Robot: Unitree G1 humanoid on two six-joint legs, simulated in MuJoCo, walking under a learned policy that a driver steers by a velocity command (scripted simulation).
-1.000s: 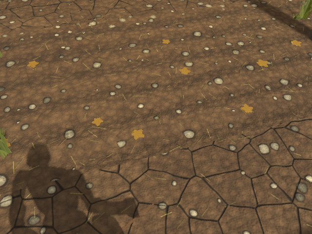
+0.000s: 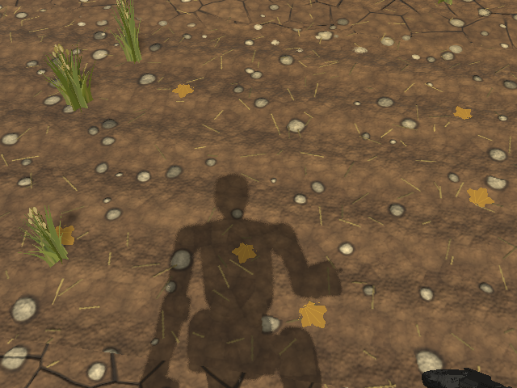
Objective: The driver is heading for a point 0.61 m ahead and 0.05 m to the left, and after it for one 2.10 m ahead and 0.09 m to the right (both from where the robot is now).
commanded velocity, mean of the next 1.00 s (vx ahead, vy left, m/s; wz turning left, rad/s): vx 0.43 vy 0.00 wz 0.21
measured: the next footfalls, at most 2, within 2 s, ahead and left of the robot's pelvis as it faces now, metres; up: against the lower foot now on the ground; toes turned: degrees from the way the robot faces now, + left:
left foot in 0.10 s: +0.19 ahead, +0.07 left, +0.00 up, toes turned +8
right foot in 0.64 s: +0.51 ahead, -0.04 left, +0.00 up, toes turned +15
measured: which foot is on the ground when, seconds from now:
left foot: up 0.00-0.08, down 0.10-0.66, up 0.68-1.00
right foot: down 0.00-0.12, up 0.14-0.62, down 0.64-1.00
